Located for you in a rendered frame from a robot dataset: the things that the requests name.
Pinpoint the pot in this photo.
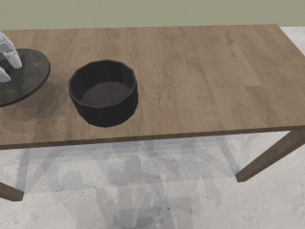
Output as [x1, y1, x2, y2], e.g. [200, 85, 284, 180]
[68, 59, 138, 128]

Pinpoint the knob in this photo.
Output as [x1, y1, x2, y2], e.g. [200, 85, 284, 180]
[0, 60, 13, 74]

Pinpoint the lid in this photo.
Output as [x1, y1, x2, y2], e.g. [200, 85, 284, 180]
[0, 48, 51, 108]

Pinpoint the table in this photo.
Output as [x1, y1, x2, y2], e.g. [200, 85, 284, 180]
[0, 24, 305, 202]

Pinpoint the robot left hand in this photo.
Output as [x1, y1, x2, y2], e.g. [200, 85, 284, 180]
[0, 31, 22, 83]

